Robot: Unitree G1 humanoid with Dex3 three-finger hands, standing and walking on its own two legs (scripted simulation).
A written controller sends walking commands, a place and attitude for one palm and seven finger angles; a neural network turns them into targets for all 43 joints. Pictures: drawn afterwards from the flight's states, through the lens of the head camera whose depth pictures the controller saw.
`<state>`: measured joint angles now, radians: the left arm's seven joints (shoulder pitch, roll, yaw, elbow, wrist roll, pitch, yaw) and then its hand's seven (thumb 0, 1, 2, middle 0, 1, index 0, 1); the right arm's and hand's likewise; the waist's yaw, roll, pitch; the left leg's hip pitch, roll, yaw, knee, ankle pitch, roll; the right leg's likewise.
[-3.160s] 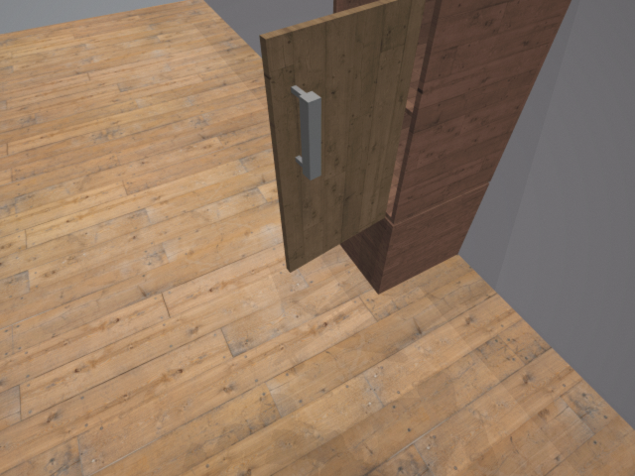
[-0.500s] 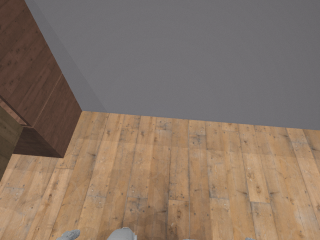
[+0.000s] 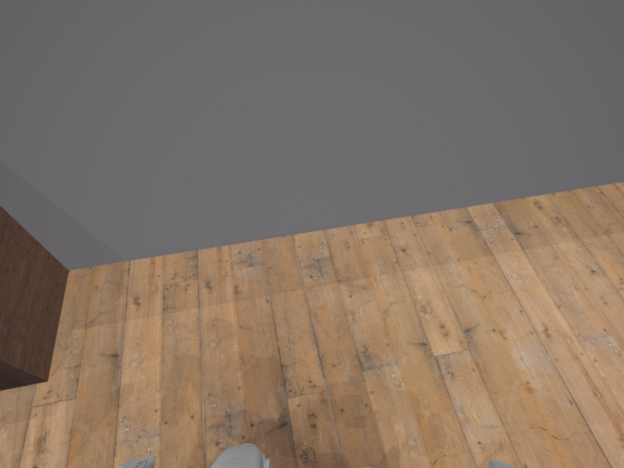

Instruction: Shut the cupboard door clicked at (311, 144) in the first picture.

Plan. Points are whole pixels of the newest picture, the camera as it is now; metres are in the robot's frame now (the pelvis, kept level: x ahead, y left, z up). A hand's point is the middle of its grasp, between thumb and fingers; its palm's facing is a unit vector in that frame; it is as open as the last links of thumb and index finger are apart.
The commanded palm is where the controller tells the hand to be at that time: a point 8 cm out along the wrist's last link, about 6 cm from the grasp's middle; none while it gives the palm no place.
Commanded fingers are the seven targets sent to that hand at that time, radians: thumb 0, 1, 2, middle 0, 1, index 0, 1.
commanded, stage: walk around to get in front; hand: left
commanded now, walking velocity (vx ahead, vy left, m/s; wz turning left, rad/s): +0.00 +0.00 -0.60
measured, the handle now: out of the picture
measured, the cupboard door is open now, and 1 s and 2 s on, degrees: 97 97 97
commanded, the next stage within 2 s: none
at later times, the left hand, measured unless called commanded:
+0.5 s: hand (223, 436) +0.17 +0.15 -0.16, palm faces -0.27 -0.92 -0.27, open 7.4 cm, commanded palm none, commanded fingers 0.00 0.90 0.90 -0.20 -0.30 -0.20 -0.30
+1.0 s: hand (290, 396) +0.23 +0.05 -0.16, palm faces -0.55 -0.79 -0.27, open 7.4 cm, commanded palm none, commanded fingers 0.00 0.90 0.90 -0.20 -0.30 -0.20 -0.30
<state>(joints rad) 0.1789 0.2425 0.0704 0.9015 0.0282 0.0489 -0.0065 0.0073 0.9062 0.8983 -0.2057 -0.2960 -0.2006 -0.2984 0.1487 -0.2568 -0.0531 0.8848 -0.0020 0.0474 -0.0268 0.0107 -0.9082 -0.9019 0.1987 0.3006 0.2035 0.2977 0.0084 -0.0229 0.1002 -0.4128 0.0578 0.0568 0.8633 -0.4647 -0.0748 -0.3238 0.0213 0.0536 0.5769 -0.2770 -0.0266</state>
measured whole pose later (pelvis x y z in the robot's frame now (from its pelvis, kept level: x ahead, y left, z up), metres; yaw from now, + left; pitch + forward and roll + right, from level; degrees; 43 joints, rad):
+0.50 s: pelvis +0.02 -0.03 +0.00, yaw -18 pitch +1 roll +1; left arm 0.15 0.25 0.07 0.89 0.03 0.04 0.00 0.01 0.91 0.90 -0.21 -0.30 -0.20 -0.30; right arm 0.16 -0.25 -0.05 0.90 0.00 0.06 -0.03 0.01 -0.91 -0.90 0.20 0.30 0.20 0.30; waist 0.00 -0.01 0.11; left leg -0.44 0.08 0.05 0.95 -0.49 -0.08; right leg -0.31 0.02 0.03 0.58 -0.29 -0.03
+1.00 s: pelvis +0.03 -0.07 -0.01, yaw -35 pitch +1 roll +0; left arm 0.15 0.25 0.07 0.89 0.02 0.04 -0.01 0.01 0.91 0.90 -0.20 -0.30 -0.20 -0.30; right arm 0.18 -0.27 -0.05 0.91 -0.01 0.06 -0.03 0.01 -0.91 -0.90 0.20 0.30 0.21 0.30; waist 0.00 0.01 0.11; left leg -0.45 0.11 0.05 1.02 -0.51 -0.08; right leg -0.31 0.01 0.00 0.61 -0.33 -0.01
